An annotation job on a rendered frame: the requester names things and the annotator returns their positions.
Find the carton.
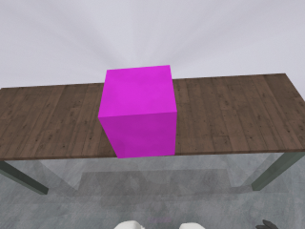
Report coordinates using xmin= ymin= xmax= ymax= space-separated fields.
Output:
xmin=98 ymin=65 xmax=177 ymax=158

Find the table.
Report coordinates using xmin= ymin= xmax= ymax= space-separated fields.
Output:
xmin=0 ymin=73 xmax=305 ymax=196

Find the robot right hand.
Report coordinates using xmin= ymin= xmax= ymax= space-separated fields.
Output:
xmin=255 ymin=219 xmax=278 ymax=229

